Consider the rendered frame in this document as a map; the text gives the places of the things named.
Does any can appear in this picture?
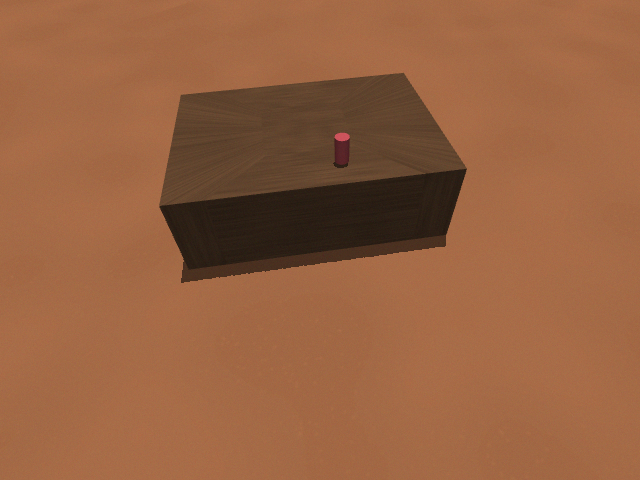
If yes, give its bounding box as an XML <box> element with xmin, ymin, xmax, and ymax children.
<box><xmin>335</xmin><ymin>133</ymin><xmax>350</xmax><ymax>165</ymax></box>

